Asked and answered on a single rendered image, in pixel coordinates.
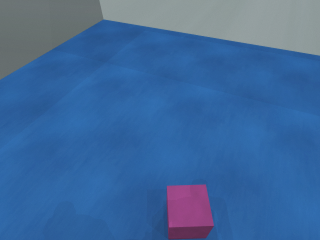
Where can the carton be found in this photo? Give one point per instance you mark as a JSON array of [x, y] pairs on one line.
[[189, 213]]

